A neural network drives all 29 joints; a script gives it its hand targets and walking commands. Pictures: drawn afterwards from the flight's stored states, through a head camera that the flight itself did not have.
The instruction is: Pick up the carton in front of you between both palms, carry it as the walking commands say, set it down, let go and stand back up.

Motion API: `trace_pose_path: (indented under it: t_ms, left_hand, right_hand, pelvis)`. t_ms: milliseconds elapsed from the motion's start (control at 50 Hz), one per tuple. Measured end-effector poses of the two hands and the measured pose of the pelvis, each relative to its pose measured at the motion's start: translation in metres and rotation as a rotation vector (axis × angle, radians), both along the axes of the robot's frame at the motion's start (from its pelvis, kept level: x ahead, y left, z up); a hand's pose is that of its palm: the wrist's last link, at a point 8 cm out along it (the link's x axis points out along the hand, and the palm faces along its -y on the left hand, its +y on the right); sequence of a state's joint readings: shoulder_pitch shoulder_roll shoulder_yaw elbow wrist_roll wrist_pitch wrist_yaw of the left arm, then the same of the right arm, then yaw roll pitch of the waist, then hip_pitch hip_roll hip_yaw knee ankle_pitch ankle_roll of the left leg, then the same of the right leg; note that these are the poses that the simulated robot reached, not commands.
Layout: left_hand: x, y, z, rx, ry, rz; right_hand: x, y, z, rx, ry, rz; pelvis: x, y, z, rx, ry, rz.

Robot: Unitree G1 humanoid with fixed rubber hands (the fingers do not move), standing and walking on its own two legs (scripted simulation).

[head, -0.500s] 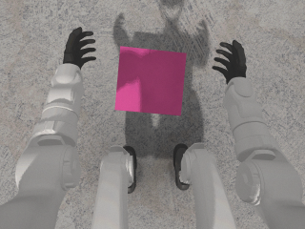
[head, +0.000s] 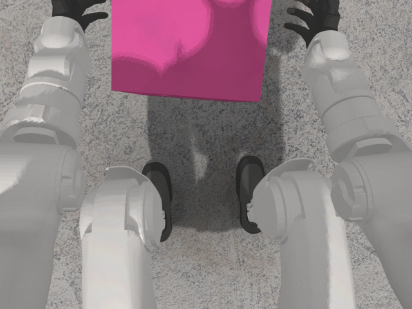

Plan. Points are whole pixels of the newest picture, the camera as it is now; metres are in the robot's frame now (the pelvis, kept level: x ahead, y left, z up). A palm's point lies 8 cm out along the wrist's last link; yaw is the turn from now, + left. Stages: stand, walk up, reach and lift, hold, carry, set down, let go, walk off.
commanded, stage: reach and lift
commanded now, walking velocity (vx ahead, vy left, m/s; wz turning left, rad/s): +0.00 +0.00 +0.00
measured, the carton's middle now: (190, 41) +0.52 +0.04 -0.26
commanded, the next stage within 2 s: none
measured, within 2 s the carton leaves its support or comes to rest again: leaves its support in 0.86 s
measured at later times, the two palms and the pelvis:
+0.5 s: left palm (90, 12) +0.54 +0.19 -0.19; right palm (307, 27) +0.53 -0.14 -0.18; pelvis +0.01 +0.00 -0.01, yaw +0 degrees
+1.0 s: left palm (85, 12) +0.53 +0.18 -0.15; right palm (306, 16) +0.53 -0.12 -0.13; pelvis +0.01 +0.00 -0.01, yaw +2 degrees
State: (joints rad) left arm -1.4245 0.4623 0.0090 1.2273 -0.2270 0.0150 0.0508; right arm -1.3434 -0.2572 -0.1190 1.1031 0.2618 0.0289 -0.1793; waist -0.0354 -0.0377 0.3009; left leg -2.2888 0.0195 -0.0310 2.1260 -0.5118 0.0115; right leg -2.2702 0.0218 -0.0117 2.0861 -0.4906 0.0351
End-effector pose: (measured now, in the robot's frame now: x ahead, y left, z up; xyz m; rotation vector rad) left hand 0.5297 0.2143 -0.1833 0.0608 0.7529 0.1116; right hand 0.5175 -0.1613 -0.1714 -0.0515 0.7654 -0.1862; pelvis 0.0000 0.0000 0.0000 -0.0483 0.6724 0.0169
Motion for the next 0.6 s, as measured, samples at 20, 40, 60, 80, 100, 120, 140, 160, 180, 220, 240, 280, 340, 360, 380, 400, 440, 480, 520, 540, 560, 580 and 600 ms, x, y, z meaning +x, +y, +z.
trace_pose_path:
  t_ms: [20,40,60,80,100,120,140,160,180,220,240,280,340,360,380,400,440,480,520,540,560,580,600]
  left_hand:
    - [0.000,-0.001,-0.006,0.000,-0.001,-0.003]
    - [0.001,-0.002,-0.011,0.000,-0.003,-0.006]
    - [0.001,-0.002,-0.015,0.001,-0.006,-0.010]
    - [0.002,-0.003,-0.019,0.000,-0.009,-0.015]
    - [0.003,-0.004,-0.022,0.000,-0.015,-0.019]
    - [0.005,-0.005,-0.024,-0.001,-0.021,-0.025]
    - [0.007,-0.006,-0.024,-0.001,-0.028,-0.030]
    - [0.009,-0.007,-0.024,-0.002,-0.035,-0.036]
    - [0.012,-0.008,-0.023,-0.003,-0.043,-0.041]
    - [0.015,-0.011,-0.018,-0.005,-0.054,-0.048]
    - [0.016,-0.012,-0.016,-0.005,-0.055,-0.050]
    - [0.016,-0.013,-0.011,-0.004,-0.048,-0.050]
    - [0.014,-0.014,-0.006,-0.003,-0.030,-0.050]
    - [0.013,-0.015,-0.005,-0.003,-0.025,-0.050]
    - [0.012,-0.015,-0.004,-0.002,-0.021,-0.050]
    - [0.012,-0.016,-0.003,-0.002,-0.019,-0.052]
    - [0.011,-0.019,-0.003,-0.004,-0.017,-0.058]
    - [0.011,-0.026,-0.003,-0.012,-0.018,-0.070]
    - [0.012,-0.028,-0.003,-0.008,-0.021,-0.058]
    - [0.012,-0.028,-0.003,-0.008,-0.022,-0.059]
    - [0.012,-0.029,-0.002,-0.009,-0.022,-0.059]
    - [0.012,-0.029,-0.002,-0.008,-0.020,-0.058]
    - [0.012,-0.029,-0.003,-0.006,-0.017,-0.058]
  right_hand:
    - [0.003,-0.002,-0.003,-0.002,-0.006,-0.004]
    - [0.005,-0.003,-0.006,-0.002,-0.009,-0.006]
    - [0.006,-0.004,-0.009,-0.003,-0.008,-0.008]
    - [0.007,-0.005,-0.012,-0.003,-0.006,-0.009]
    - [0.008,-0.005,-0.015,-0.003,-0.004,-0.011]
    - [0.010,-0.005,-0.017,-0.003,-0.005,-0.012]
    - [0.011,-0.004,-0.018,-0.002,-0.007,-0.014]
    - [0.013,-0.003,-0.018,-0.002,-0.012,-0.014]
    - [0.014,-0.002,-0.018,-0.001,-0.018,-0.014]
    - [0.017,0.000,-0.015,0.003,-0.028,-0.012]
    - [0.017,0.002,-0.013,0.005,-0.030,-0.011]
    - [0.015,0.004,-0.011,0.011,-0.027,-0.010]
    - [0.011,0.007,-0.008,0.018,-0.016,-0.007]
    - [0.009,0.008,-0.008,0.020,-0.013,-0.006]
    - [0.008,0.008,-0.008,0.021,-0.011,-0.005]
    - [0.007,0.009,-0.007,0.022,-0.010,-0.003]
    - [0.007,0.011,-0.006,0.025,-0.012,0.002]
    - [0.008,0.016,-0.006,0.031,-0.016,0.011]
    - [0.010,0.024,-0.005,0.041,-0.020,0.026]
    - [0.012,0.030,-0.005,0.048,-0.022,0.036]
    - [0.013,0.036,-0.005,0.054,-0.024,0.047]
    - [0.015,0.041,-0.005,0.054,-0.024,0.045]
    - [0.015,0.042,-0.005,0.046,-0.024,0.029]
  pelvis:
    - [0.000,0.000,-0.003,-0.001,-0.006,-0.002]
    - [0.000,0.001,-0.006,-0.001,-0.012,-0.003]
    - [0.001,0.001,-0.009,-0.001,-0.017,-0.004]
    - [0.001,0.001,-0.011,-0.001,-0.020,-0.006]
    - [0.002,0.002,-0.013,-0.001,-0.023,-0.007]
    - [0.002,0.002,-0.015,-0.001,-0.026,-0.008]
    - [0.003,0.002,-0.016,-0.001,-0.027,-0.009]
    - [0.004,0.003,-0.017,-0.001,-0.029,-0.009]
    - [0.004,0.003,-0.018,-0.001,-0.029,-0.010]
    - [0.006,0.004,-0.018,0.000,-0.028,-0.011]
    - [0.007,0.004,-0.018,0.000,-0.025,-0.011]
    - [0.009,0.004,-0.016,-0.001,-0.018,-0.010]
    - [0.011,0.004,-0.013,-0.001,-0.005,-0.008]
    - [0.011,0.004,-0.011,-0.001,-0.001,-0.007]
    - [0.011,0.003,-0.010,-0.001,0.003,-0.006]
    - [0.011,0.003,-0.009,-0.001,0.006,-0.005]
    - [0.010,0.003,-0.007,-0.001,0.009,-0.004]
    - [0.009,0.002,-0.006,0.000,0.012,-0.003]
    - [0.008,0.001,-0.005,0.002,0.012,-0.004]
    - [0.008,0.001,-0.005,0.003,0.012,-0.003]
    - [0.007,0.001,-0.005,0.004,0.012,-0.002]
    - [0.007,0.001,-0.005,0.004,0.011,0.001]
    - [0.006,0.001,-0.005,0.003,0.010,0.003]
